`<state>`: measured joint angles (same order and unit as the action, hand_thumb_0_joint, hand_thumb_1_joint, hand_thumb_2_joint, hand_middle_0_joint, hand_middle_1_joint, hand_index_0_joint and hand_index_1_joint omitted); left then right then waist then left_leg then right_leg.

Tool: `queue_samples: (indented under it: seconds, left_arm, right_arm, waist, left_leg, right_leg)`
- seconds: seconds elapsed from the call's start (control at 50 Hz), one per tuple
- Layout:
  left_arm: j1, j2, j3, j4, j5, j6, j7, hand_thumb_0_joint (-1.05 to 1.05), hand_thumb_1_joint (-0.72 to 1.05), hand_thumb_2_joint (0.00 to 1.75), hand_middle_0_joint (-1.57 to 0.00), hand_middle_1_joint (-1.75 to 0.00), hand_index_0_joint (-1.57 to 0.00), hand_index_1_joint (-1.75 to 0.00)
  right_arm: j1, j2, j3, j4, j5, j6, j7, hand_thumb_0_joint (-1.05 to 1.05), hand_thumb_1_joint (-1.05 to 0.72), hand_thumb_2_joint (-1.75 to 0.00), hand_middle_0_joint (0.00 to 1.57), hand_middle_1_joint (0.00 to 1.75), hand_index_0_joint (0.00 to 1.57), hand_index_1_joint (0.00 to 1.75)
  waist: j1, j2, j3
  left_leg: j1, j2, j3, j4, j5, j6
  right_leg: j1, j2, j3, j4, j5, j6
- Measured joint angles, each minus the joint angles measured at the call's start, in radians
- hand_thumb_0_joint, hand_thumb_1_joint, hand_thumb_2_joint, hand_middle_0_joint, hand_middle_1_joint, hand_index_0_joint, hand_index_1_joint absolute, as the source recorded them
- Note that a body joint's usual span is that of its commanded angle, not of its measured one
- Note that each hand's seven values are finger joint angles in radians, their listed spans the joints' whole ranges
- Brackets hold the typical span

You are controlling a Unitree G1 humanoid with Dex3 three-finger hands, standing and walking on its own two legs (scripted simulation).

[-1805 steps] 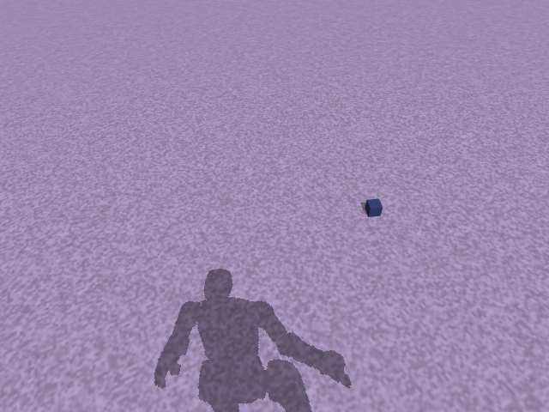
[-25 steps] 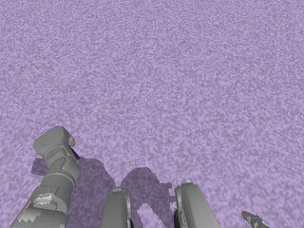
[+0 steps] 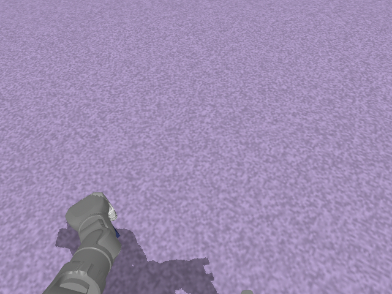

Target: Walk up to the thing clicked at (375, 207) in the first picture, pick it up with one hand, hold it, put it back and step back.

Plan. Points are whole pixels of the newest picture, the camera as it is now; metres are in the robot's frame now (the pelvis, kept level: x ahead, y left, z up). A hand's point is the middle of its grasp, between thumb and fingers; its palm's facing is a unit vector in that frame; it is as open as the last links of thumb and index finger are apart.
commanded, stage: lift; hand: left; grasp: from above
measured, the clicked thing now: (99, 231) +0.33 +0.25 -0.13
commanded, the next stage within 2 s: hold in 0.28 s
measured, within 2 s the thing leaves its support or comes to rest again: neither
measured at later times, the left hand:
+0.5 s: hand (94, 214) +0.33 +0.22 -0.03, palm faces -0.34 -0.28 -0.90, open 6.7 cm
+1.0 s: hand (90, 213) +0.32 +0.22 +0.01, palm faces -0.33 -0.27 -0.90, open 7.2 cm
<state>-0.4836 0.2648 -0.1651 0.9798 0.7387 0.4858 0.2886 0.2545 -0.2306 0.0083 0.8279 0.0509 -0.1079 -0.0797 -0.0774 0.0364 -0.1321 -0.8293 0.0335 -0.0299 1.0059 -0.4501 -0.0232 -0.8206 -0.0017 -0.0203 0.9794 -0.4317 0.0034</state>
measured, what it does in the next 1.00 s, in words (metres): rises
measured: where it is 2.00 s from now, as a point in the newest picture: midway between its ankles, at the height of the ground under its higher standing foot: outside the picture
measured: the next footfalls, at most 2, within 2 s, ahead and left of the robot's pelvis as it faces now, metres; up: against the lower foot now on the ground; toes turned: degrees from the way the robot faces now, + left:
none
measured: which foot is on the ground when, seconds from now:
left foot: down 0.00-1.00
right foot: down 0.00-1.00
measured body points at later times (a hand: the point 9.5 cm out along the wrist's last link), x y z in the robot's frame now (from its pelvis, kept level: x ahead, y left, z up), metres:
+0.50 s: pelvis +0.02 +0.00 +0.04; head +0.05 -0.02 +0.49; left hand +0.35 +0.23 +0.03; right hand +0.11 -0.26 -0.09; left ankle +0.02 +0.13 -0.67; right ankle +0.02 -0.12 -0.67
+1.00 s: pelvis +0.02 +0.00 +0.06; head +0.03 -0.03 +0.51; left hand +0.34 +0.23 +0.06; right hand +0.15 -0.25 -0.07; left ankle +0.02 +0.13 -0.67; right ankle +0.02 -0.12 -0.67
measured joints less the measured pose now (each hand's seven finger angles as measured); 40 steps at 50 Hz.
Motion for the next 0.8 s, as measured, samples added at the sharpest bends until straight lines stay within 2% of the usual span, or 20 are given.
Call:
queue_samples:
  seconds: [0.16, 0.44, 0.8]
  left_arm:
    - [0.007, -0.013, -0.009, 0.015, -0.003, -0.005, 0.001, -0.09, 0.24, 0.23, -0.83, -0.37, -1.13, -0.41]
    - [0.013, -0.045, -0.023, 0.009, -0.019, 0.035, -0.011, -0.11, 0.26, 0.18, -0.86, -0.33, -1.14, -0.36]
    - [0.053, -0.050, -0.075, -0.101, -0.001, 0.092, -0.087, -0.11, 0.27, 0.17, -0.84, -0.33, -1.07, -0.35]
  right_arm:
    - [0.017, -0.007, -0.005, 0.002, 0.001, 0.007, 0.010, 0.01, -0.90, -0.90, 0.20, 0.30, 0.20, 0.30]
    - [-0.004, -0.017, -0.006, -0.011, 0.003, 0.003, 0.051, 0.01, -0.89, -0.89, 0.20, 0.30, 0.20, 0.30]
    - [-0.038, -0.029, 0.003, -0.041, 0.010, 0.007, 0.084, 0.01, -0.90, -0.90, 0.20, 0.30, 0.20, 0.30]
  waist:
    - [0.007, -0.003, 0.022]
    - [0.032, 0.000, 0.038]
    - [0.058, 0.005, 0.062]
  left_leg:
    - [0.147, -0.005, 0.012, -0.140, 0.046, 0.002]
    - [0.312, -0.013, 0.028, -0.292, 0.100, 0.003]
    - [0.448, -0.016, 0.030, -0.409, 0.149, 0.001]
  right_leg:
    - [0.141, -0.006, 0.009, -0.129, 0.042, 0.002]
    - [0.291, -0.013, 0.021, -0.256, 0.085, 0.003]
    - [0.418, -0.016, 0.022, -0.354, 0.123, 0.001]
